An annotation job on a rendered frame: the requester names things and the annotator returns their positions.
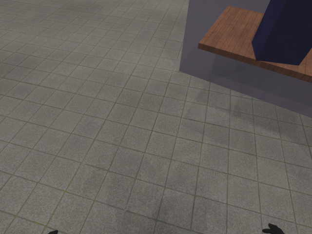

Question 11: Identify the carton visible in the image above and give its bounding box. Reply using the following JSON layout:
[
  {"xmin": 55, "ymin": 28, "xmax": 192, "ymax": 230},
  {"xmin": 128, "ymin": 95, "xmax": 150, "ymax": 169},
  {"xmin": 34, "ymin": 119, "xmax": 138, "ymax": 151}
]
[{"xmin": 252, "ymin": 0, "xmax": 312, "ymax": 66}]

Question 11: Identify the table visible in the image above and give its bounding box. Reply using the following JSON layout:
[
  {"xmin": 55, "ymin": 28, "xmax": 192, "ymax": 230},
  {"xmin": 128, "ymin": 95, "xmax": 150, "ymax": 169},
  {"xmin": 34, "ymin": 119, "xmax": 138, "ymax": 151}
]
[{"xmin": 198, "ymin": 6, "xmax": 312, "ymax": 83}]

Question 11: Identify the right robot hand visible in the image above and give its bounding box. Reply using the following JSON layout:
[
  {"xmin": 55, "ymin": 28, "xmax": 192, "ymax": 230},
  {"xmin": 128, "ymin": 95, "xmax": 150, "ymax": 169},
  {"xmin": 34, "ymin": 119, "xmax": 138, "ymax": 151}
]
[{"xmin": 262, "ymin": 223, "xmax": 284, "ymax": 234}]

